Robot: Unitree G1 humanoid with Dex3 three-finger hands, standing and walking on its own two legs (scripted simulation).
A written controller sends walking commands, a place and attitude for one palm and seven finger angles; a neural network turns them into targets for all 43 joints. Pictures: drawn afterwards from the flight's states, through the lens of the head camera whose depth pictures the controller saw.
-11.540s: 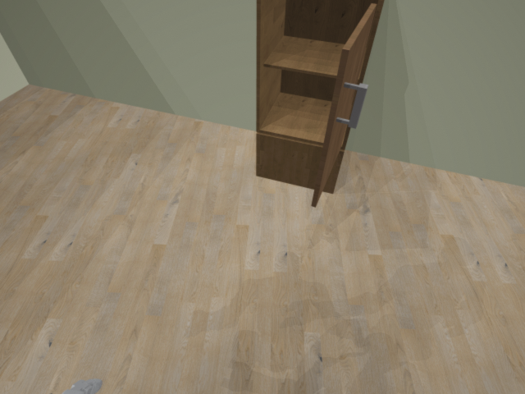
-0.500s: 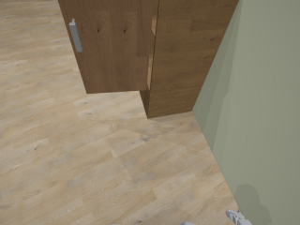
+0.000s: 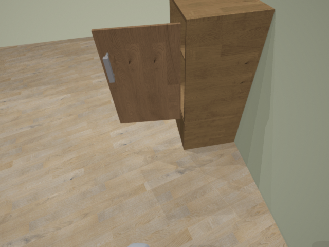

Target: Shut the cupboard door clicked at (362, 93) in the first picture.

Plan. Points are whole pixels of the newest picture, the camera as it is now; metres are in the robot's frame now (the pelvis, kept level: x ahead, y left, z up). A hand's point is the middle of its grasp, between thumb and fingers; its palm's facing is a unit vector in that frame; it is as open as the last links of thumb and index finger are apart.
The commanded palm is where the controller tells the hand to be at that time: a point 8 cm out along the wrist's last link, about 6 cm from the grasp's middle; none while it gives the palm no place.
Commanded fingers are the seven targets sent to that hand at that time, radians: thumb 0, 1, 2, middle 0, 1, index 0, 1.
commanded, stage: take the last steps up to it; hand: left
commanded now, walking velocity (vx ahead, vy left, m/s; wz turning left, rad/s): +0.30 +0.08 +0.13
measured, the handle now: (109, 67) +0.89 +0.33 -0.02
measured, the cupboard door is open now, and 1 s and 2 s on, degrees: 84 84 84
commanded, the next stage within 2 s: come to a stop and stand still in 1.02 s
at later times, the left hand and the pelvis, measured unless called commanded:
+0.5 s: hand out of the picture +0.05 +0.27 -0.18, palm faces +0.10 -0.98 -0.18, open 7.3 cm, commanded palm none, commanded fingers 0.00 0.90 0.90 -0.20 -0.30 -0.20 -0.30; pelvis +0.11 +0.10 +0.00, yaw +1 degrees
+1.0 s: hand (109, 181) +0.37 +0.24 -0.17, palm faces +0.05 -0.97 -0.22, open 7.2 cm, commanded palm none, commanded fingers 0.00 0.90 0.90 -0.20 -0.30 -0.20 -0.30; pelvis +0.29 +0.06 -0.01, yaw +1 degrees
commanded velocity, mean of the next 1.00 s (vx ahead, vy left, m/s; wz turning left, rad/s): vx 0.27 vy -0.01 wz -0.01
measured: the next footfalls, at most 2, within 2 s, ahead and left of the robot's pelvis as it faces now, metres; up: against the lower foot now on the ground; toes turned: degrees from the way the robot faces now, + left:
left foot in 0.34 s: +0.15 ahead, +0.20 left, +0.00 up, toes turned +11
right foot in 0.84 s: +0.38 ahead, -0.04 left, +0.00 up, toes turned -8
